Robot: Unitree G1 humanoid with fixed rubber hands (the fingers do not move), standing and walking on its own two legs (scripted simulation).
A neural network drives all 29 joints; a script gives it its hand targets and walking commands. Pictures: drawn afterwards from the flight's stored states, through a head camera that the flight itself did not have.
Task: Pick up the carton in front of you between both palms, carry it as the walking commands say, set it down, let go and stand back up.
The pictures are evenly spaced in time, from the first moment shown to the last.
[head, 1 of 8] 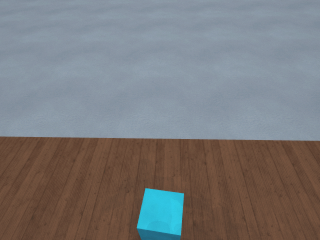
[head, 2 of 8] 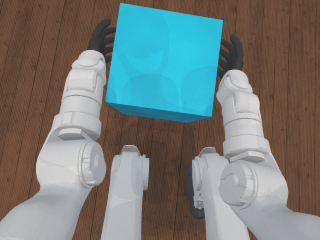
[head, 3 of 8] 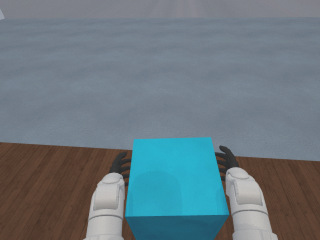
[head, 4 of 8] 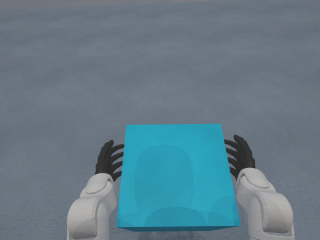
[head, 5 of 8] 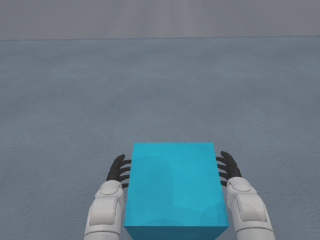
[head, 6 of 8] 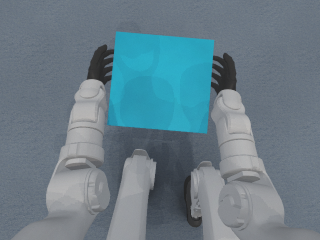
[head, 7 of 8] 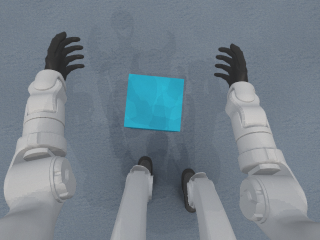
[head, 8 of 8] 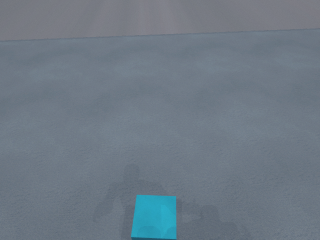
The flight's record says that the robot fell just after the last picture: no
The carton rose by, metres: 0.68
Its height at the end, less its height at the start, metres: -0.07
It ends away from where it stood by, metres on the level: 3.17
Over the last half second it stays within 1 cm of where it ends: yes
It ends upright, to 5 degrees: yes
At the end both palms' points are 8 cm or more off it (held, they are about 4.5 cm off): yes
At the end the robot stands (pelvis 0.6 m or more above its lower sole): yes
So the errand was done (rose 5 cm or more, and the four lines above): yes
